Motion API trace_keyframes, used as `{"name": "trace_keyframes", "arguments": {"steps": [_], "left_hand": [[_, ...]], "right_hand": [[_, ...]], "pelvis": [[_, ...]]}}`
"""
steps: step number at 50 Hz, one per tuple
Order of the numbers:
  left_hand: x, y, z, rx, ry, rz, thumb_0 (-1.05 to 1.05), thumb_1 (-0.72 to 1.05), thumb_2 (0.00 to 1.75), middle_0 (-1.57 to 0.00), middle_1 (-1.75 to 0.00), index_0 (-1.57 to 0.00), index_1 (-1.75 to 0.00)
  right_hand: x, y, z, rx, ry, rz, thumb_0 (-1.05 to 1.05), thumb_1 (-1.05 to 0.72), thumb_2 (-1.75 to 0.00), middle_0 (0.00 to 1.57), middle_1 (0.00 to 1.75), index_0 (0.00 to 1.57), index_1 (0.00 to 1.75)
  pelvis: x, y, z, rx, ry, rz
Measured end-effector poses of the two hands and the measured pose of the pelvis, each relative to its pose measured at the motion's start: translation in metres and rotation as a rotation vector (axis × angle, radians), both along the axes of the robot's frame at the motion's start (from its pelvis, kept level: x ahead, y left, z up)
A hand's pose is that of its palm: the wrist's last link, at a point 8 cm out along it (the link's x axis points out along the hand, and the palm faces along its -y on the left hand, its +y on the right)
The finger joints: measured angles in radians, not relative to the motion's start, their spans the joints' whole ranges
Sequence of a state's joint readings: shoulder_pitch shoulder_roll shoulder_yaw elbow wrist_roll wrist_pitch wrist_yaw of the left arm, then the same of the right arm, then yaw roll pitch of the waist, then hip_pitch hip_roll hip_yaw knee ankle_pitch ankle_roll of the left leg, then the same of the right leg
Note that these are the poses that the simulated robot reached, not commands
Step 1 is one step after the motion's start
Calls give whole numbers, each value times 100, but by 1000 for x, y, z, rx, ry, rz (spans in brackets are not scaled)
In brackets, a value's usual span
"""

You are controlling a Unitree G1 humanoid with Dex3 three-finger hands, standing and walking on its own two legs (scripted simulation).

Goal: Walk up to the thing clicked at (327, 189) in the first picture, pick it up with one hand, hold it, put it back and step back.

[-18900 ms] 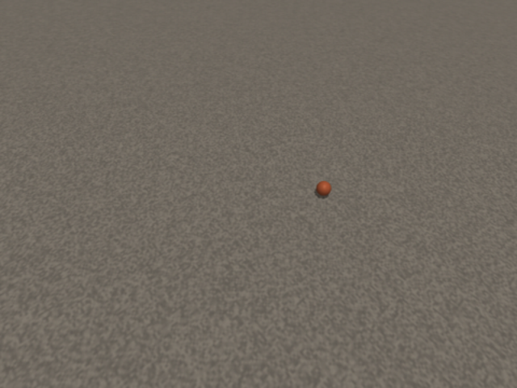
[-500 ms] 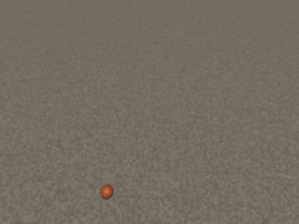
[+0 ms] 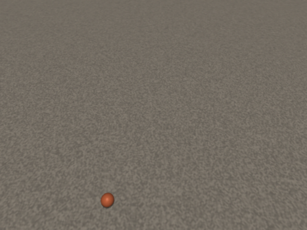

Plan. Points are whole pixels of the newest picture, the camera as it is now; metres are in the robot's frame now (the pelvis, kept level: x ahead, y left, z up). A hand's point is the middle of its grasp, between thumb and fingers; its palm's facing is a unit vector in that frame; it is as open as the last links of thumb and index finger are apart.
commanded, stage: stand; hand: left
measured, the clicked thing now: (107, 199) +0.40 +0.27 -0.74
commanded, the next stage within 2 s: walk up in 0.92 s
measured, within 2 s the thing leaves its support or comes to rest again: neither
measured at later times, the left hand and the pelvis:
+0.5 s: hand out of the picture +0.10 +0.24 -0.15, palm faces -0.03 -0.94 -0.34, open 7.4 cm; pelvis +0.02 -0.01 +0.00, yaw +1 degrees
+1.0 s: hand out of the picture +0.09 +0.25 -0.15, palm faces +0.01 -0.94 -0.35, open 7.4 cm; pelvis +0.00 -0.01 +0.00, yaw +1 degrees
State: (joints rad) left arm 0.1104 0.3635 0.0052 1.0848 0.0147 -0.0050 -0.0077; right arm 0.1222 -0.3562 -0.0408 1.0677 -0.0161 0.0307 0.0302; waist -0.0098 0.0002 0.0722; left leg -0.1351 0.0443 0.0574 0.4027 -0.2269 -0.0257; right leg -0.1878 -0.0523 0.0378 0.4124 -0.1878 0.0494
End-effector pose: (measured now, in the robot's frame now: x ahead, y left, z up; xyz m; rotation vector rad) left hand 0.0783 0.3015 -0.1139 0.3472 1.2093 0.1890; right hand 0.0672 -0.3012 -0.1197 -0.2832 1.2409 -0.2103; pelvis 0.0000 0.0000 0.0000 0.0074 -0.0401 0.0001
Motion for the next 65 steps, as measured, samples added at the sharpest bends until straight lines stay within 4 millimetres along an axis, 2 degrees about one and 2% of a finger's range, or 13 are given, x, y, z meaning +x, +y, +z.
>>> {"name": "trace_keyframes", "arguments": {"steps": [8, 26, 46, 53, 57, 62, 65], "left_hand": [[3, -7, -3, -26, 17, 4, 0, 90, 90, -21, -30, -20, -30], [13, -13, 1, -17, -2, 13, 0, 90, 90, -21, -30, -20, -30], [5, -15, -1, -19, 8, 22, 0, 90, 90, -21, -30, -20, -30], [2, -4, -5, -2, -18, 55, 0, 90, 90, -21, -30, -20, -30], [-2, 10, -12, 10, -35, 31, 0, 90, 90, -21, -30, -20, -30], [1, 33, -30, 12, -77, -2, 0, 90, 90, -21, -30, -20, -30], [-5, 36, -31, 12, -87, 5, 0, 90, 90, -21, -30, -20, -30]], "right_hand": [[0, 1, 2, -2, 18, 0, 0, -91, -90, 20, 30, 20, 30], [25, -9, 6, -17, -22, 18, 0, -91, -90, 20, 30, 20, 30], [14, -12, 5, -17, 5, 16, 0, -91, -90, 20, 30, 20, 30], [10, -18, 1, -40, 3, 11, 0, -91, -90, 20, 30, 20, 30], [-1, -19, -1, -77, -7, 19, 0, -91, -90, 20, 30, 20, 30], [-38, -8, -4, -126, 0, 17, 0, -91, -90, 20, 30, 20, 30], [-68, 3, 0, -124, 50, 24, 0, -91, -90, 20, 30, 20, 30]], "pelvis": [[11, -3, 3, -1, 4, 4], [19, -11, 4, -5, -1, 9], [17, -14, 4, -6, -2, 13], [-10, -10, -5, -14, 3, 21], [-30, 1, -14, -9, 1, 22], [-55, 22, -30, -6, 5, 17], [-69, 24, -26, -23, 1, 24]]}}
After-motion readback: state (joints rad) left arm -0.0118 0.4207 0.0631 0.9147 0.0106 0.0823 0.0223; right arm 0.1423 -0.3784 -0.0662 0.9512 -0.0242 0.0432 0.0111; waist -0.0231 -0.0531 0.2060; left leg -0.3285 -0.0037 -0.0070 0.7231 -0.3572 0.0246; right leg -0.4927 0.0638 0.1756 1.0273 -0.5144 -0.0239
